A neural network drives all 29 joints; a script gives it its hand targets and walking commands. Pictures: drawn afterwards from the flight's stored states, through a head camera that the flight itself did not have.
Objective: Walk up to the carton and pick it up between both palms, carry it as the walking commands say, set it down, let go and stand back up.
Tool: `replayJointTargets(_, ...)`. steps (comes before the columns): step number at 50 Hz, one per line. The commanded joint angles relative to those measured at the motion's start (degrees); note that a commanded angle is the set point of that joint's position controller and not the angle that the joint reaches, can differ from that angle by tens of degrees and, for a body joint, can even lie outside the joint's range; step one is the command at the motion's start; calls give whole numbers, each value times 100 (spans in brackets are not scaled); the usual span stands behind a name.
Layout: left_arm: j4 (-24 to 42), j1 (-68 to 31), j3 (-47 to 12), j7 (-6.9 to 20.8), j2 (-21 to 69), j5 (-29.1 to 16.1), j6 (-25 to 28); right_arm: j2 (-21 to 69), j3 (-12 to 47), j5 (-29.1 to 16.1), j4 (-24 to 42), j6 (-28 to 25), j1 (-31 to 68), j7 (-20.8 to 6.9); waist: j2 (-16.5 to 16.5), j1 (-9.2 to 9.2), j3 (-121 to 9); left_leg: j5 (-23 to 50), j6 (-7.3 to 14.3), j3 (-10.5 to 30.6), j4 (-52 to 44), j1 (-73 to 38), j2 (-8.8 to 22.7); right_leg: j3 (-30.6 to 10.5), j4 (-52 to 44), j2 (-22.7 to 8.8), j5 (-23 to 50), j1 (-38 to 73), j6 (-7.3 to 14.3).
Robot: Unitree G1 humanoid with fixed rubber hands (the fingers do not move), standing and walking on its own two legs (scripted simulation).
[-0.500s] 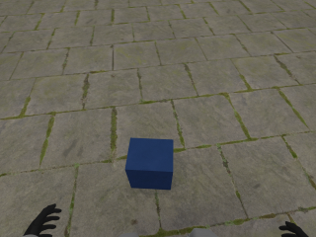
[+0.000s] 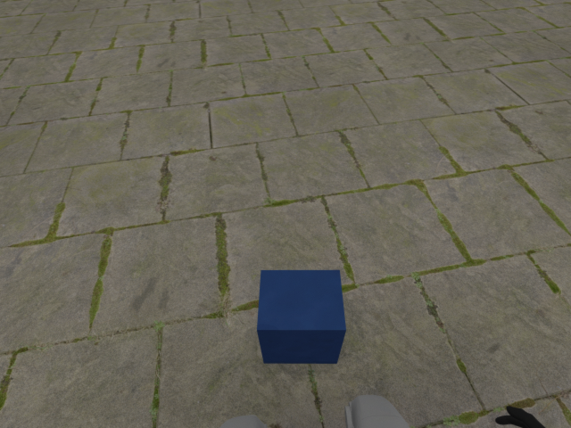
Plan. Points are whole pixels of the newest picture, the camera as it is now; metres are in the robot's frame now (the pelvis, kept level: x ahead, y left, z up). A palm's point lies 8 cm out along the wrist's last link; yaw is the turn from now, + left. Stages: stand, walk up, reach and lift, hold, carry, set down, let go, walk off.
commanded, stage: walk up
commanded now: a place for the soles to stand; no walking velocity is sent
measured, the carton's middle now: (300, 318) +0.53 -0.02 -0.61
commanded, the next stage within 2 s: none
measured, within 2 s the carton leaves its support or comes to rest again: neither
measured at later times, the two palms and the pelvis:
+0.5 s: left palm (52, 409) +0.17 +0.36 -0.07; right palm (527, 420) +0.13 -0.30 -0.07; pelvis +0.06 +0.02 +0.00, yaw -2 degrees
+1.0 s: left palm (67, 388) +0.19 +0.34 -0.07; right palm (527, 416) +0.14 -0.31 -0.08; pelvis +0.07 +0.01 +0.00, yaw -2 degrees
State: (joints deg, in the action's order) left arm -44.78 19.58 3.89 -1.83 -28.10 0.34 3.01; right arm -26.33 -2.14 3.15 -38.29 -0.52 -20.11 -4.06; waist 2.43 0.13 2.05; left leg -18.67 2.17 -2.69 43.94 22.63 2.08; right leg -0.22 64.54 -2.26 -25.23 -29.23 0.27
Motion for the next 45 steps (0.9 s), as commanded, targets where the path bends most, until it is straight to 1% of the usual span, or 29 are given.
replayJointTargets(1, -43, 446, 287, 85, -944, -57, 83, -1355, -603, -120, 195, -149, -19, 158, 754, 78, 725, -1851, 854, 1734, -2816, 216, 996, 254, -844, -72, 528, -301, -14)
replayJointTargets(3, 70, 141, 253, 127, -848, -28, 108, -1411, -618, -132, 157, -138, -151, 165, 807, 197, 420, -1545, 1062, 1688, -2571, -221, 1132, 361, -1556, -7, 176, -47, 4)
replayJointTargets(5, 28, 130, 209, 119, -740, 15, 139, -1351, -601, -140, 175, -107, -54, 181, 798, 207, 20, -933, 1075, 1462, -2223, -268, 1070, 554, -2084, 171, 316, 519, 44)
replayJointTargets(7, -150, 380, 199, 74, -633, 27, 195, -1281, -512, -215, 173, -50, 265, 178, 607, -67, -241, -761, 971, 1188, -1703, 155, 1038, 726, -2955, 368, 983, 1512, 154)
replayJointTargets(8, -101, 336, 185, 37, -693, 69, 214, -1084, -430, -242, 181, -52, 293, 193, 287, -143, -186, -616, 763, 1046, -1323, 425, 912, 592, -3226, 357, 1038, 1828, 270)
replayJointTargets(9, -92, 407, 253, 0, -862, 91, 240, -855, -319, -245, 173, -58, 230, 206, -48, -220, -308, -953, 550, 795, -810, 866, 762, 39, -3407, 48, 803, 2311, 401)
replayJointTargets(10, -9, 559, 318, -40, -1164, 161, 284, -634, -233, -280, 285, -79, 388, 219, -695, -347, -284, -869, 233, 412, 280, 1474, 303, -1592, -3896, -882, 81, 2456, 762)
replayJointTargets(11, 133, 425, 347, -61, -1550, 166, 316, -622, -203, -221, 288, -71, 403, 231, -1033, -259, -64, -1273, 32, 198, 980, 1860, -44, -3195, -4426, -1883, -258, 2218, 1349)
replayJointTargets(12, 197, 209, 381, -34, -1761, 128, 269, -1110, -360, -194, 253, -57, 483, 276, -761, -294, 34, -1563, 21, 579, 1321, 1428, 169, -3290, -4368, -2149, -466, 1542, 1776)
replayJointTargets(13, 200, -4, 369, -34, -1792, 85, 249, -1167, -416, -208, 142, -65, 322, 280, -910, -165, 223, -1465, 32, 567, 1355, 1129, 224, -2914, -4206, -2010, -371, 1090, 1725)
replayJointTargets(14, 256, -248, 292, -15, -1623, 58, 226, -1116, -408, -219, 100, -89, 101, 264, -938, -18, 289, -1404, 44, 527, 752, 812, 241, -2352, -3963, -1723, -7, 868, 1527)
replayJointTargets(16, 317, -578, 105, 75, -1206, 24, 137, -935, -450, -212, -255, -178, -412, 284, -816, 316, -106, -507, 106, 8, -668, -834, -124, -926, -3188, -899, 640, 110, 919)
replayJointTargets(17, 337, -556, 4, 105, -877, 14, 90, -1100, -519, -137, -377, -218, -631, 336, -287, 391, -232, -717, 165, 566, -1412, -1116, 128, -408, -2329, -517, 410, -109, 654)
replayJointTargets(18, 397, -485, -106, 134, -486, -23, 57, -1488, -584, -72, -194, -268, -344, 383, 857, 274, 55, -1611, 524, 2870, -2516, -952, 1332, 15, -1230, 183, 106, -779, 227)
replayJointTargets(19, 249, -506, -1, 80, -835, -65, 7, -1661, -553, -134, -51, -283, 22, 393, 551, 192, 450, -1417, 851, 3306, -2764, -476, 1862, -77, -1207, 106, -495, -728, 106)
replayJointTargets(20, 167, -431, 19, 70, -983, -88, 7, -1546, -500, -183, -67, -278, 277, 396, 319, 72, 496, -780, 954, 2891, -2516, -321, 1779, -166, -1258, -9, -437, -326, 113)
replayJointTargets(21, 85, -282, -16, 81, -830, -97, 53, -1412, -421, -220, -66, -278, 467, 402, 304, -81, 444, 179, 972, 2337, -2117, -324, 1567, 49, -1685, -39, -286, 63, 139)
replayJointTargets(22, 9, -159, -38, 84, -756, -84, 112, -1349, -388, -253, -75, -264, 644, 394, 402, -193, 221, 921, 793, 1568, -1694, -392, 1200, 271, -2407, 27, 172, 593, 213)
replayJointTargets(23, -56, -35, -34, 81, -762, -42, 177, -1248, -381, -265, -109, -237, 588, 366, 510, -191, -194, 1852, 629, 1094, -1230, -487, 958, 379, -2902, 116, 676, 1214, 201)
replayJointTargets(24, -73, -23, 16, 59, -877, -13, 228, -1044, -326, -314, -125, -244, 428, 346, 263, -195, -530, 2533, 486, 932, -855, -462, 900, 62, -2932, -62, 1658, 1643, 289)
replayJointTargets(25, 28, -179, 35, 51, -1032, -3, 236, -976, -285, -329, -73, -250, 318, 358, -12, -86, -688, 2409, 290, 721, -623, -366, 702, -379, -2792, -312, 2433, 1768, 405)
replayJointTargets(27, 107, -452, 45, 36, -1200, -6, 241, -874, -269, -344, -52, -247, 281, 387, -154, 46, -820, 1288, 91, 476, -389, -388, 412, -1163, -2701, -840, 2774, 1628, 822)
replayJointTargets(28, 66, -532, -1, 29, -1187, -35, 197, -899, -286, -294, -74, -231, 372, 403, -187, 47, -690, 1214, 122, 451, -576, -519, 399, -960, -2532, -778, 2828, 1474, 831)
replayJointTargets(32, 30, -767, -119, 51, -856, -77, 88, -1209, -355, -263, -119, -259, 448, 413, 243, 45, -461, 1673, 577, 1129, -1242, -846, 1013, 74, -2142, -95, 1726, 837, 318)
replayJointTargets(34, -13, -705, -137, 55, -806, -52, 107, -1131, -319, -282, -103, -247, 521, 395, 299, -5, -574, 1682, 605, 1086, -1162, -667, 1028, 9, -2424, -119, 1477, 1184, 282)
replayJointTargets(36, -40, -611, -64, 51, -978, -38, 148, -992, -280, -296, -36, -237, 675, 393, -39, -135, -655, 1387, 388, 760, -930, -331, 771, -320, -2614, -255, 2050, 1605, 440)
replayJointTargets(39, 3, -775, -45, 32, -1097, -17, 119, -970, -292, -279, -79, -203, 573, 397, -129, 21, -618, 790, 247, 614, -852, -379, 535, -639, -2604, -492, 2032, 1352, 591)
replayJointTargets(43, -59, -855, -107, 55, -884, -34, 64, -1120, -321, -216, -127, -208, 717, 374, 270, -12, -367, 199, 502, 1081, -1470, -478, 883, -102, -2450, -93, 1233, 999, 311)
replayJointTargets(45, -82, -795, -101, 73, -858, -7, 69, -1102, -298, -244, -90, -200, 781, 371, 100, -49, -390, 108, 525, 1133, -1514, -333, 988, -13, -2592, -43, 1033, 1230, 313)
